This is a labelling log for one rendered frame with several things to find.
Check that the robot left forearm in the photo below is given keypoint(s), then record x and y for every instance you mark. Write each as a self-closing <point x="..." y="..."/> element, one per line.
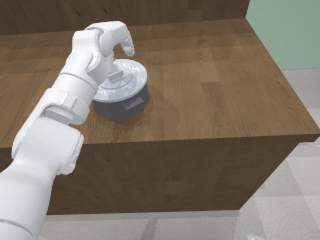
<point x="68" y="100"/>

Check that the knob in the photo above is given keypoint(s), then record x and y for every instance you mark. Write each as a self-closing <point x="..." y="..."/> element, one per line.
<point x="116" y="74"/>

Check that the pot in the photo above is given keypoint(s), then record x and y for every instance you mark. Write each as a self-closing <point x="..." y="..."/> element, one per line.
<point x="125" y="108"/>

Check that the robot left hand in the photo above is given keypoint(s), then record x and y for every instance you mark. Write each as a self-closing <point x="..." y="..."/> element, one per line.
<point x="120" y="35"/>

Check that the lid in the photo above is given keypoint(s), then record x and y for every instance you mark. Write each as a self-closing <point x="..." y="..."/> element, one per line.
<point x="123" y="87"/>

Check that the table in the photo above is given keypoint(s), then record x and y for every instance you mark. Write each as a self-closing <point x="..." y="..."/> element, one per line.
<point x="220" y="116"/>

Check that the robot left upper arm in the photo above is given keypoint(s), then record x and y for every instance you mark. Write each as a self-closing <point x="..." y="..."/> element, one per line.
<point x="50" y="148"/>

